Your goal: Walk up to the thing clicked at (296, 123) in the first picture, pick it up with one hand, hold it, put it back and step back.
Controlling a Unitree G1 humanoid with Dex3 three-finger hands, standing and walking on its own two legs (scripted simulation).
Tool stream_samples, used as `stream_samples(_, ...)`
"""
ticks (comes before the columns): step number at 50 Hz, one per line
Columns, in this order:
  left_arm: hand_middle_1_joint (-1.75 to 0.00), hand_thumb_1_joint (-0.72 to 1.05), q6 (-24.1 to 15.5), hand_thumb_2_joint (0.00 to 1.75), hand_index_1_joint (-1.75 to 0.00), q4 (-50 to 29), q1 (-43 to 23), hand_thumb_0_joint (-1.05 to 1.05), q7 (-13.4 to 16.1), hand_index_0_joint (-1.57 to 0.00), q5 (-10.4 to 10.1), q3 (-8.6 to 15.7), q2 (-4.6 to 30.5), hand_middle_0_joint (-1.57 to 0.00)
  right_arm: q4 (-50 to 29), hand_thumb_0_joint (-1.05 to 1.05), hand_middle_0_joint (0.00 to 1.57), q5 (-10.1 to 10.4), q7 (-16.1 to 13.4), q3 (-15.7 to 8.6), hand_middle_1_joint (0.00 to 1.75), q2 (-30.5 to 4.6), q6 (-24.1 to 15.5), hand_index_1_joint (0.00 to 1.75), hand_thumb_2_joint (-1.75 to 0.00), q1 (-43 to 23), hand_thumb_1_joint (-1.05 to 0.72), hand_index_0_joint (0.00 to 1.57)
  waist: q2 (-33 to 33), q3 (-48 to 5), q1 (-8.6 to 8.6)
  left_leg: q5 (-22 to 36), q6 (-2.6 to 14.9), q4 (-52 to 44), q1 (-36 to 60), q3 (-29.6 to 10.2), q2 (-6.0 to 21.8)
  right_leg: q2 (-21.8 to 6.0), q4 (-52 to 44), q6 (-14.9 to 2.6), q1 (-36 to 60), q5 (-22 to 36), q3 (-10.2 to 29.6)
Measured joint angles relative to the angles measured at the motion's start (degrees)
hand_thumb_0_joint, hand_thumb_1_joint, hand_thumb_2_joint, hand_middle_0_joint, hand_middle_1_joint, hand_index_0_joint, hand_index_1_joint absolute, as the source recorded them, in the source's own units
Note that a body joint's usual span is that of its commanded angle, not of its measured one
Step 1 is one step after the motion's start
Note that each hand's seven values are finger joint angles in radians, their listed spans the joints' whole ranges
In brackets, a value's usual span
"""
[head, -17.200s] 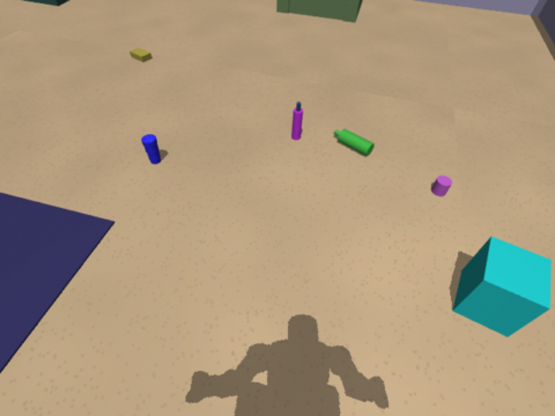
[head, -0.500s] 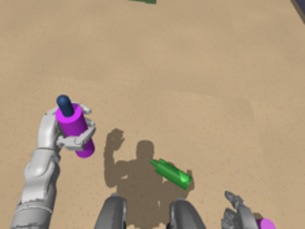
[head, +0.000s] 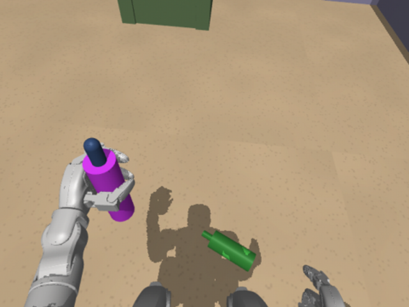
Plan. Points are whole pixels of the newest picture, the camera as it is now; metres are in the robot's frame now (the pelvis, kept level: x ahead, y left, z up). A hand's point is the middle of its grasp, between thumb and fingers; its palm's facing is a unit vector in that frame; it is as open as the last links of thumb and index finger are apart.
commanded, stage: lift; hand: left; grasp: from the side
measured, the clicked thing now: (109, 182) +0.33 +0.18 +0.04
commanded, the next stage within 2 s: hold in 0.22 s
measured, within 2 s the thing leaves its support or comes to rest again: neither
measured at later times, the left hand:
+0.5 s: hand (111, 174) +0.34 +0.17 +0.07, palm faces -0.01 -1.00 +0.00, open 7.3 cm
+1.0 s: hand (110, 169) +0.34 +0.17 +0.09, palm faces +0.00 -1.00 +0.00, open 7.3 cm
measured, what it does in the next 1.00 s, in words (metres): stands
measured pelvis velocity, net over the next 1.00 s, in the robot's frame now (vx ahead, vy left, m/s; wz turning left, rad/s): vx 0.02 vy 0.00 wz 0.00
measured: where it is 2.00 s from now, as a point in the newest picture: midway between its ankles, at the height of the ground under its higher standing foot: outside the picture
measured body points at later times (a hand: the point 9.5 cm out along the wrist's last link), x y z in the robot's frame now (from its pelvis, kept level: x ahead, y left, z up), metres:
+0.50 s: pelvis +0.01 +0.00 +0.02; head +0.05 +0.01 +0.47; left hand +0.33 +0.22 +0.08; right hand +0.14 -0.25 -0.08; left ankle +0.04 +0.13 -0.67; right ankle +0.02 -0.13 -0.67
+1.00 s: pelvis +0.02 +0.00 +0.03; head +0.05 +0.00 +0.48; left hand +0.33 +0.22 +0.09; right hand +0.15 -0.25 -0.07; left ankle +0.04 +0.13 -0.67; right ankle +0.02 -0.13 -0.67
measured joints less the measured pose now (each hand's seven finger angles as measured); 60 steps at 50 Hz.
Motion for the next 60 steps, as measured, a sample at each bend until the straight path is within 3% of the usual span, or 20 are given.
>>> stream_samples(60, -1.05, -0.02, -0.1, 1.06, -1.03, 2.8, -0.9, 0.0, -0.8, -0.87, 0.1, 0.0, -1.0, -0.89, 1.6, 0.01, 0.21, -0.4, 0.1, 0.0, 0.3, 0.3, 1.5, 0.3, -0.89, -0.3, -0.9, 0.2, -0.3, 2.7, 0.53, 3.8, -0.18, -11.9, 14.0, 0.9, -0.3, -0.1, -11.3, -0.13, 13.5, 3.7, 0.4)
